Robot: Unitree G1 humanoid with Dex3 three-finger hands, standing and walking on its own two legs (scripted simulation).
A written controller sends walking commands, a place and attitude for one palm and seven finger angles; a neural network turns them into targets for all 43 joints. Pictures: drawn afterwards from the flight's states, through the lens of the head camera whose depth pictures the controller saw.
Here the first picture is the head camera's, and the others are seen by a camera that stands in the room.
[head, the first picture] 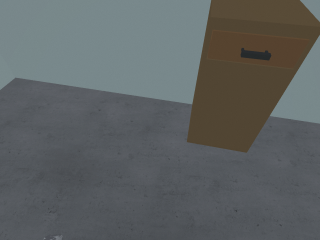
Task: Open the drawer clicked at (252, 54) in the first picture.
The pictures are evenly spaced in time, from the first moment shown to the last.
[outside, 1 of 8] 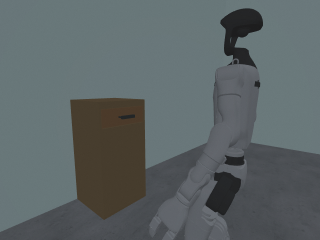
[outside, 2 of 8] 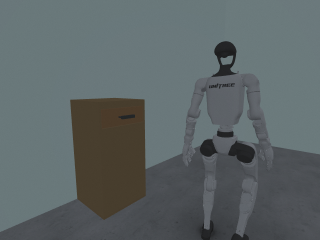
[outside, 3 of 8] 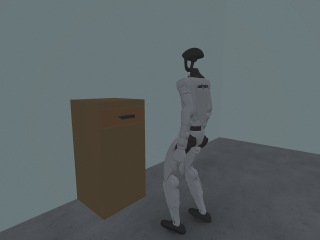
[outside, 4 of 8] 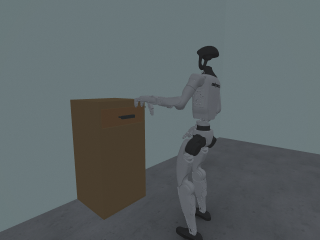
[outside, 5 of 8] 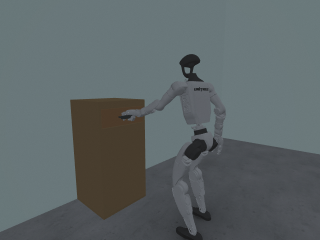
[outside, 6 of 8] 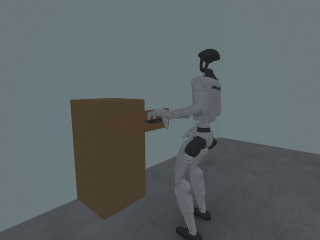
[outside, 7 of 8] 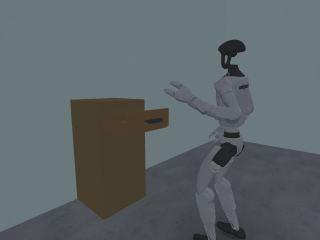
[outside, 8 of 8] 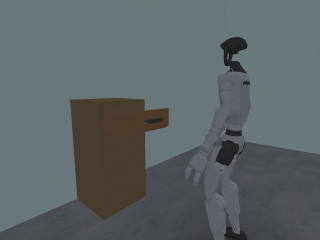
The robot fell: no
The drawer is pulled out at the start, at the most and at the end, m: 0.00 0.30 0.30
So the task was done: yes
